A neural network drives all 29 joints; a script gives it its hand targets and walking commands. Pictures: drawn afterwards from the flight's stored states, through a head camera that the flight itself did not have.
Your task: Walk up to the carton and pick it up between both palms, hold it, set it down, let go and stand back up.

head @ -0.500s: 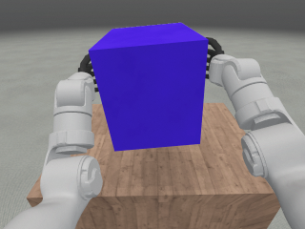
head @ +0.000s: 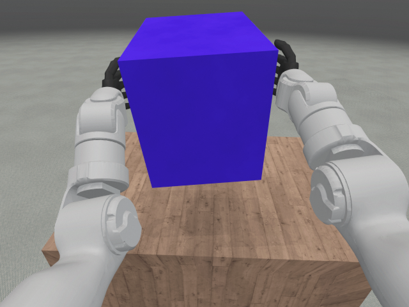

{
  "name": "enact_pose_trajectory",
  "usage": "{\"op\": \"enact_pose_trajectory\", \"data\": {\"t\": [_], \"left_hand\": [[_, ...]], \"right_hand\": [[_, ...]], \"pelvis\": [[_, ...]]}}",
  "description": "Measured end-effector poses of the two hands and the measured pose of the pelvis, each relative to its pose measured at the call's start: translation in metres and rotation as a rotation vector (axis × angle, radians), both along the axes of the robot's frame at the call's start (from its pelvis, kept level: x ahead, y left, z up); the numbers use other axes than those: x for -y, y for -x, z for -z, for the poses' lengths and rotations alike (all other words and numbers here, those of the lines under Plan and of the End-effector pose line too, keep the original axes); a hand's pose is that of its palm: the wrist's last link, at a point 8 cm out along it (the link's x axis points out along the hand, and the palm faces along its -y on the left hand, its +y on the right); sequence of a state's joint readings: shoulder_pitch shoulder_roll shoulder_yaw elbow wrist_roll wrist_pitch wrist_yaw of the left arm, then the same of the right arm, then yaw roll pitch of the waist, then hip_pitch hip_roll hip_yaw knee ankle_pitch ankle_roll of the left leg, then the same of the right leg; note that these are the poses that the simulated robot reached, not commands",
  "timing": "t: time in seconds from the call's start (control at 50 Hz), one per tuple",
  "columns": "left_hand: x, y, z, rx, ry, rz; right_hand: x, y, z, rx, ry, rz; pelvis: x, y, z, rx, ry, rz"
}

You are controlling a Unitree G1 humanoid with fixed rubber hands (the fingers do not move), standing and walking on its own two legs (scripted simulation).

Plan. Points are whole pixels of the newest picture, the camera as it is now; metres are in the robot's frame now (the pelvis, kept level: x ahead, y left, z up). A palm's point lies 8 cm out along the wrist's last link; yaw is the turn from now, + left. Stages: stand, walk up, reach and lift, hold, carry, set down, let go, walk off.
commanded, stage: set down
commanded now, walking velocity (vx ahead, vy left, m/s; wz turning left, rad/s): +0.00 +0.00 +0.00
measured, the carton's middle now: (200, 93) +0.46 +0.01 +0.30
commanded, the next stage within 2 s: none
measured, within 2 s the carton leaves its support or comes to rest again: neither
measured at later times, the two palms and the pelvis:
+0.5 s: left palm (123, 129) +0.39 +0.16 +0.25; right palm (277, 108) +0.41 -0.15 +0.29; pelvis +0.00 +0.00 +0.00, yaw +0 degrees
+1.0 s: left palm (133, 143) +0.39 +0.15 +0.22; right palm (278, 123) +0.42 -0.16 +0.24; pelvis +0.00 -0.01 +0.00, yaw -1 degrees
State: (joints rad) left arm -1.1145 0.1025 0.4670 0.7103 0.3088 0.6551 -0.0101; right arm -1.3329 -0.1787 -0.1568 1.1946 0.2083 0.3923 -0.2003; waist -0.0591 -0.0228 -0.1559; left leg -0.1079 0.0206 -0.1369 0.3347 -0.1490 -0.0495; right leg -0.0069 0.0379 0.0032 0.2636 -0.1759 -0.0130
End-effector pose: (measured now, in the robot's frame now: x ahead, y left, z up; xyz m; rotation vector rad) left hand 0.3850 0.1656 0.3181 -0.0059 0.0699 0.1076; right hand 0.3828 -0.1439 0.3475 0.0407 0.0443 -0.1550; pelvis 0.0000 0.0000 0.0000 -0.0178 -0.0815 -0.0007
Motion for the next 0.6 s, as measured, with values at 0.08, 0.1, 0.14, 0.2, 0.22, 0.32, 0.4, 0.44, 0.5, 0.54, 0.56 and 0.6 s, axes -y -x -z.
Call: {"op": "enact_pose_trajectory", "data": {"t": [0.08,0.1,0.14,0.2,0.22,0.32,0.4,0.44,0.5,0.54,0.56,0.6], "left_hand": [[-0.002,-0.001,0.019,0.000,-0.014,-0.018],[-0.002,-0.002,0.024,-0.001,-0.012,-0.020],[-0.002,-0.003,0.035,-0.006,-0.001,-0.025],[-0.002,-0.003,0.047,-0.009,0.000,-0.033],[-0.001,-0.003,0.050,-0.011,-0.002,-0.036],[-0.001,-0.004,0.059,-0.019,0.003,-0.048],[0.000,-0.005,0.061,-0.022,-0.008,-0.049],[0.001,-0.005,0.063,-0.037,-0.007,-0.050],[0.005,-0.005,0.067,-0.046,-0.018,-0.055],[0.006,-0.006,0.069,-0.049,-0.019,-0.057],[0.007,-0.006,0.070,-0.051,-0.017,-0.058],[0.010,-0.006,0.071,-0.054,-0.021,-0.060]], "right_hand": [[-0.003,-0.007,0.018,0.004,-0.009,-0.015],[-0.003,-0.008,0.022,0.004,-0.011,-0.018],[-0.003,-0.011,0.031,0.000,-0.009,-0.023],[-0.003,-0.014,0.042,0.001,0.002,-0.032],[-0.003,-0.015,0.045,0.000,0.008,-0.040],[-0.003,-0.019,0.054,-0.003,0.002,-0.053],[-0.002,-0.021,0.057,-0.005,-0.007,-0.054],[0.000,-0.022,0.060,-0.017,-0.008,-0.054],[0.003,-0.024,0.062,-0.022,-0.008,-0.058],[0.005,-0.025,0.064,-0.024,-0.010,-0.060],[0.006,-0.025,0.065,-0.025,-0.011,-0.061],[0.008,-0.026,0.067,-0.025,-0.010,-0.062]], "pelvis": [[0.003,0.001,0.000,0.016,0.002,-0.013],[0.004,0.001,0.001,0.017,0.002,-0.015],[0.005,0.001,0.001,0.018,0.002,-0.015],[0.005,0.002,0.001,0.015,0.002,-0.018],[0.005,0.002,0.001,0.013,0.003,-0.021],[0.005,0.002,0.001,0.000,0.001,-0.020],[0.004,0.002,0.001,-0.001,0.001,-0.018],[0.003,0.001,0.001,-0.004,0.001,-0.014],[0.003,0.000,0.001,-0.011,0.000,-0.008],[0.002,0.000,0.001,-0.012,-0.001,-0.004],[0.002,-0.001,0.001,-0.014,-0.001,-0.003],[0.002,-0.001,0.001,-0.016,-0.001,-0.002]]}}
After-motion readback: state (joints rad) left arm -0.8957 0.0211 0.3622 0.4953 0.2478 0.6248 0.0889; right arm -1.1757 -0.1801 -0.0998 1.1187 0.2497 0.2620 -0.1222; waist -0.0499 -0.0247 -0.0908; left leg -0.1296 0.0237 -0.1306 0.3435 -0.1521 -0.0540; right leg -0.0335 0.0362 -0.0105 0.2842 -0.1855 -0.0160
